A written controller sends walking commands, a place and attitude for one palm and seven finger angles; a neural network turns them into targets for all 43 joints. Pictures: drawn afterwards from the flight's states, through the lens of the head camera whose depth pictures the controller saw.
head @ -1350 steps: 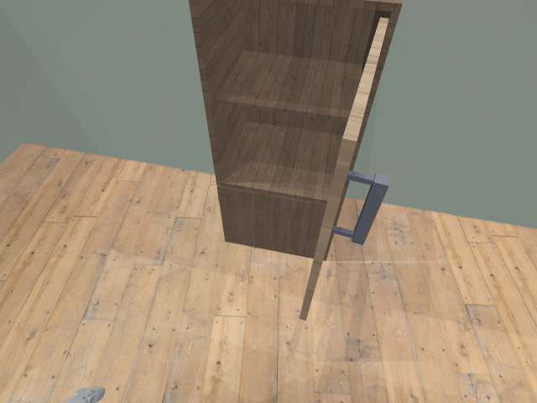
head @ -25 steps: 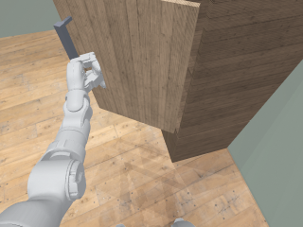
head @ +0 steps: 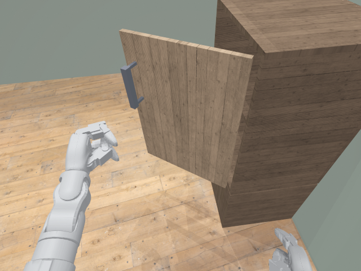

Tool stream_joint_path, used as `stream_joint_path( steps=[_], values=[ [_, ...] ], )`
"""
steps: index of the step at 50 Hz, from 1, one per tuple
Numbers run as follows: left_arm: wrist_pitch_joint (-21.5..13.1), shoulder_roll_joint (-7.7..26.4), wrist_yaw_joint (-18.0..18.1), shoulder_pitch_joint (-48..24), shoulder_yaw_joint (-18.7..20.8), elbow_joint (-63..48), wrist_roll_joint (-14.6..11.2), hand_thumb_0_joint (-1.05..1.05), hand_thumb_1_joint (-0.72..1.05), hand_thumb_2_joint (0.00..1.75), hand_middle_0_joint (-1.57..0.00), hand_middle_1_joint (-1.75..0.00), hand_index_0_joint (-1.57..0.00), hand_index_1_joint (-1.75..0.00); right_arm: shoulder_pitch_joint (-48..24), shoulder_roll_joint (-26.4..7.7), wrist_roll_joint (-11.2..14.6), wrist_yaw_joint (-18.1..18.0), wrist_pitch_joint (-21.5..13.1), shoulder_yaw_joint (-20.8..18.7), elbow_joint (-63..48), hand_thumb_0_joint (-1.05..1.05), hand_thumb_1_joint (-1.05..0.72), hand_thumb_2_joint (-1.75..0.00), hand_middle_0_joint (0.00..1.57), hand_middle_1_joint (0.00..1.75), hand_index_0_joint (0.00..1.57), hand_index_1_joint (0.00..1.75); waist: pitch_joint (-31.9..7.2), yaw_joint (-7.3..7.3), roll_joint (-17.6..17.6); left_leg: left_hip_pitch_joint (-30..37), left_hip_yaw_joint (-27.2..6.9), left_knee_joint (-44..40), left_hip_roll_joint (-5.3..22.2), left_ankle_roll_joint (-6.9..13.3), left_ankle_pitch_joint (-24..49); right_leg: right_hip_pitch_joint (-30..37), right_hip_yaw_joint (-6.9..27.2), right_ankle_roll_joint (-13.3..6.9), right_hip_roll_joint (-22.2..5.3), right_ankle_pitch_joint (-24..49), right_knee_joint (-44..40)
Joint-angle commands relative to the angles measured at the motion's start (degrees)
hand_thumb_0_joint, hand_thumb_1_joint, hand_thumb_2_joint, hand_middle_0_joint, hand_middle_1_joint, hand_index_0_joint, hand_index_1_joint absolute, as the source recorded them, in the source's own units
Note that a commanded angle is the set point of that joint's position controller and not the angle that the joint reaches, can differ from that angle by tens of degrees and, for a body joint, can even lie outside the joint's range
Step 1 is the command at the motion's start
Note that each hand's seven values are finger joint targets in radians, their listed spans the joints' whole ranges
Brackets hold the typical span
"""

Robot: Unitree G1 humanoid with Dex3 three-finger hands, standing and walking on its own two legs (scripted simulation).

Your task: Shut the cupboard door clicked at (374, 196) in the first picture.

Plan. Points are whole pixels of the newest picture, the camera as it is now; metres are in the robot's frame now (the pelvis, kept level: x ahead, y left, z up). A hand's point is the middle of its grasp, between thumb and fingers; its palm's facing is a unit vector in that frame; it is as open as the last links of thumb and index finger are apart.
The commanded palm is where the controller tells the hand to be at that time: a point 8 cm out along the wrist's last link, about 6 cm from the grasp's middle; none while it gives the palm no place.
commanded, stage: draw the hand back to the body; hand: left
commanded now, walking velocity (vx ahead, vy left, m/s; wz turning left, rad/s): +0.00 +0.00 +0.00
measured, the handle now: (134, 85) +0.68 +0.20 +0.06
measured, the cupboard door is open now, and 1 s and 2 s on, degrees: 53 53 53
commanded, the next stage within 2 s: step back with the hand held close in 0.92 s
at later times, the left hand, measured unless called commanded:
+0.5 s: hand (31, 186) +0.23 +0.27 +0.16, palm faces +0.43 -0.81 -0.40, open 5.8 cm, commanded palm +0.17 +0.31 +0.18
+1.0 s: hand (18, 191) +0.21 +0.28 +0.16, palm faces +0.47 -0.78 -0.41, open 7.4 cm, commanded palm +0.16 +0.31 +0.18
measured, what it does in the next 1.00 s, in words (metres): stands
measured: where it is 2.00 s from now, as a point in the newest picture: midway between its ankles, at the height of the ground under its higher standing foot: outside the picture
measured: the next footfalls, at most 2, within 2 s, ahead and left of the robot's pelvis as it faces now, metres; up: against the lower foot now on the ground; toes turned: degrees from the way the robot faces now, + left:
none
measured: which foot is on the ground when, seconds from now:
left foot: down 0.00-1.00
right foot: down 0.00-1.00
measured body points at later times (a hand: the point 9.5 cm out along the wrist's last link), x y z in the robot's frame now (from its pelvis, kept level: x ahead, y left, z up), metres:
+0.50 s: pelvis +0.03 +0.01 +0.01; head +0.01 -0.02 +0.46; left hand +0.20 +0.31 +0.18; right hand +0.21 -0.20 -0.09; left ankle +0.00 +0.13 -0.73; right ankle +0.00 -0.11 -0.73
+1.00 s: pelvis +0.02 +0.01 +0.01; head +0.01 -0.02 +0.46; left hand +0.18 +0.32 +0.19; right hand +0.21 -0.20 -0.08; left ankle +0.00 +0.13 -0.73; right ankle +0.00 -0.11 -0.73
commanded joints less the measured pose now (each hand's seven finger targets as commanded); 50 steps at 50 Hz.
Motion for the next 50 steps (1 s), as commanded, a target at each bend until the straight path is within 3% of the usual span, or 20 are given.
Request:
stream_joint_path(
  steps=[1,5,10,19,27,30,35,38,41,43,50],
  values=[
    [-2.0,11.3,2.7,-12.3,5.7,-20.0,1.2,0.0,0.9,0.9,-0.92,-1.08,-0.92,-1.08,-5.6,-4.6,-0.7,-1.0,-2.2,-0.8,-7.7,0.0,-0.9,-0.9,0.2,0.3,0.2,0.3,-8.2,0.9,-1.7,7.9,0.7,-7.7,-1.6,2.4,7.4,5.8,0.0,0.2,0.3,10.2,-9.4],
    [-1.0,9.7,3.0,-5.1,4.5,-27.0,1.4,0.0,0.9,0.9,-0.81,-0.96,-0.81,-0.96,-6.3,-4.3,-1.3,-0.6,-2.9,-0.6,-7.9,0.0,-0.9,-0.9,0.2,0.3,0.2,0.3,-6.7,1.27,1.2,10.6,0.5,-9.4,-1.3,1.9,10.5,8.3,-0.6,-0.2,0.5,12.4,-10.6],
    [0.2,12.3,3.7,5.0,9.0,-31.8,1.3,0.0,0.9,0.9,-0.67,-0.81,-0.67,-0.81,-6.9,-4.4,-2.1,-0.4,-3.0,-0.5,-8.1,0.0,-0.9,-0.9,0.2,0.3,0.2,0.3,-5.7,2.37,-2.3,10.8,0.1,-10.2,-1.4,2.0,13.2,11.0,-1.0,0.0,0.5,15.1,-11.4],
    [0.2,14.4,4.7,18.7,14.8,-43.8,1.6,0.0,0.9,0.9,-0.42,-0.54,-0.42,-0.54,-7.7,-3.7,-2.6,-0.3,-4.4,-0.9,-8.2,0.0,-0.9,-0.9,0.2,0.3,0.2,0.3,-5.8,3.46,0.9,11.6,-0.2,-9.6,-1.2,1.5,17.8,11.8,-1.7,0.2,0.2,17.5,-10.4],
    [-0.3,17.6,5.3,34.1,22.6,-49.1,1.1,0.0,0.9,0.9,-0.2,-0.3,-0.2,-0.3,-6.8,-3.5,-2.5,-0.1,-5.7,-1.9,-8.0,0.0,-0.9,-0.9,0.2,0.3,0.2,0.3,-3.8,4.56,-0.7,9.8,0.0,-8.6,-0.6,1.4,21.1,11.5,-1.9,0.5,-0.1,19.6,-9.9],
    [0.2,14.3,5.1,31.1,18.9,-45.9,1.5,0.0,0.9,0.9,-0.2,-0.3,-0.2,-0.3,-6.4,-4.2,-2.5,-0.3,-6.2,-2.1,-7.0,0.0,-0.9,-0.9,0.2,0.3,0.2,0.3,1.0,3.24,-2.1,9.1,0.2,-9.3,-0.6,1.7,16.4,7.8,-1.9,0.7,-0.1,15.4,-11.7],
    [-0.1,15.9,5.8,28.3,19.4,-47.3,2.0,0.0,0.9,0.9,-0.2,-0.3,-0.2,-0.3,-6.3,-4.6,-2.7,-1.0,-6.8,-2.2,-6.7,0.0,-0.9,-0.9,0.2,0.3,0.2,0.3,-2.0,3.71,0.4,10.6,-0.1,-9.5,-1.0,2.1,15.6,8.8,-1.6,0.5,-0.2,14.0,-11.3],
    [-0.4,16.1,6.0,29.5,19.9,-48.8,2.0,0.0,0.9,0.9,-0.2,-0.3,-0.2,-0.3,-6.6,-4.0,-2.7,-1.0,-7.2,-2.0,-7.0,0.0,-0.9,-0.9,0.2,0.3,0.2,0.3,-4.0,4.22,-0.2,10.6,-0.2,-9.3,-1.1,1.9,17.3,10.5,-1.7,0.4,-0.2,15.7,-10.4],
    [-0.4,17.1,6.0,30.0,21.1,-49.2,1.7,0.0,0.9,0.9,-0.2,-0.3,-0.2,-0.3,-6.9,-3.7,-2.8,-0.9,-7.1,-1.7,-7.1,0.0,-0.9,-0.9,0.2,0.3,0.2,0.3,-2.9,4.45,-0.4,9.7,-0.3,-9.5,-1.1,1.8,16.7,10.9,-1.6,0.4,-0.3,15.7,-10.9],
    [-0.4,16.8,5.9,30.1,21.1,-49.3,1.8,0.0,0.9,0.9,-0.2,-0.3,-0.2,-0.3,-6.9,-3.6,-2.8,-0.9,-7.1,-1.7,-7.0,0.0,-0.9,-0.9,0.2,0.3,0.2,0.3,-2.0,4.34,2.3,9.7,-0.1,-9.5,-1.1,1.5,16.6,10.4,-1.6,0.3,-0.2,15.3,-11.0],
    [-0.1,16.0,5.3,31.6,20.9,-46.7,1.5,0.0,0.9,0.9,-0.2,-0.3,-0.2,-0.3,-6.6,-3.9,-2.8,-0.6,-6.7,-1.8,-6.9,0.0,-0.9,-0.9,0.2,0.3,0.2,0.3,-0.3,4.29,0.3,9.3,-0.2,-10.4,-0.6,1.5,14.9,9.7,-1.6,0.4,0.1,13.2,-12.2]
  ],
)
